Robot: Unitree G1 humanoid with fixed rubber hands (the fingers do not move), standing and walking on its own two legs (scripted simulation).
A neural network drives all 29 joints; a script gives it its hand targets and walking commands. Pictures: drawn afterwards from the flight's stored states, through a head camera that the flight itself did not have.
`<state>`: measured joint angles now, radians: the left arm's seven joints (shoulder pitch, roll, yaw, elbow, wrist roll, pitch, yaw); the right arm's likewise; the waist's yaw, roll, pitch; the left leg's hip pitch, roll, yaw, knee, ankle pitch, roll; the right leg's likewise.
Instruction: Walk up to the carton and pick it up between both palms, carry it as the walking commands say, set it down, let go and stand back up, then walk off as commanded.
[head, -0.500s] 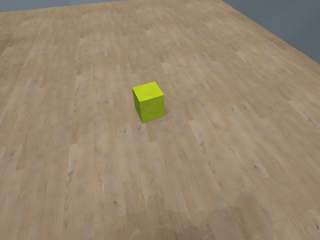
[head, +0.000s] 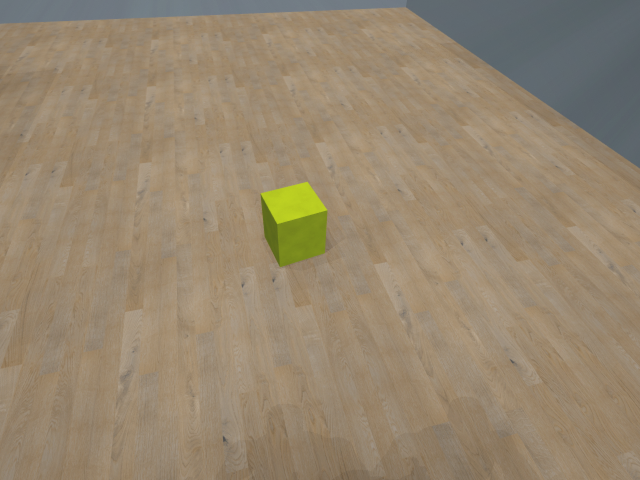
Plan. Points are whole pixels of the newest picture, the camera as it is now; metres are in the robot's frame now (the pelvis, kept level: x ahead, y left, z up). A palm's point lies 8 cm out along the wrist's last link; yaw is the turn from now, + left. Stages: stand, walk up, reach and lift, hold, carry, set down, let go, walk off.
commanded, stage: walk up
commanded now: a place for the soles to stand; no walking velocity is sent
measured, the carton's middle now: (293, 224) +1.25 +0.09 -0.65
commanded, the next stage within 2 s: none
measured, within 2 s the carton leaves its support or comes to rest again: neither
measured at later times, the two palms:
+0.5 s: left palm (132, 379) +0.31 +0.30 -0.09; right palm (551, 439) +0.23 -0.32 -0.12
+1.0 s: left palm (128, 313) +0.44 +0.35 -0.10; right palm (491, 310) +0.45 -0.30 -0.11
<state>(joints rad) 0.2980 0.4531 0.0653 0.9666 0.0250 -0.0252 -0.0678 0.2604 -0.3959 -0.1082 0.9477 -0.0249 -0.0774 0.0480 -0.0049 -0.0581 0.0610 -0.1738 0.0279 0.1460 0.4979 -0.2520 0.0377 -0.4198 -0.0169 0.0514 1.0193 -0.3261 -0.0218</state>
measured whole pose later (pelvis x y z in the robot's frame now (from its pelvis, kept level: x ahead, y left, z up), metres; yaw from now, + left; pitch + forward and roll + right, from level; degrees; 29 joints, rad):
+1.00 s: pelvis +0.39 +0.01 -0.02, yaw +1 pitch -1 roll -3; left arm 0.33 0.45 0.06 0.83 0.01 -0.09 -0.04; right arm 0.30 -0.42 -0.06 0.89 0.00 -0.06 0.06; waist 0.02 0.04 0.04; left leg -0.43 0.07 0.03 0.85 -0.45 0.04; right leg -0.24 -0.04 -0.13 0.62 -0.35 0.01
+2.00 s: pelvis +0.68 -0.01 -0.03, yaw +3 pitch -2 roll -2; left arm 0.28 0.44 0.06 0.87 0.02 -0.07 -0.03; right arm 0.33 -0.45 -0.06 0.90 -0.01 -0.03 0.02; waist -0.01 0.05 0.07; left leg -0.43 0.08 0.00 0.97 -0.51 0.05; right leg -0.37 -0.03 -0.09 0.71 -0.29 0.00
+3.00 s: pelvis +0.72 -0.01 +0.01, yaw +3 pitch -3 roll +0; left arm 0.10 0.37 0.00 1.14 0.01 -0.03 0.00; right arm 0.13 -0.35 -0.02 1.17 -0.01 -0.01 0.03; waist -0.01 0.00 0.06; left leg -0.16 0.02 0.06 0.42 -0.20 0.00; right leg -0.16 -0.06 -0.09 0.43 -0.21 0.02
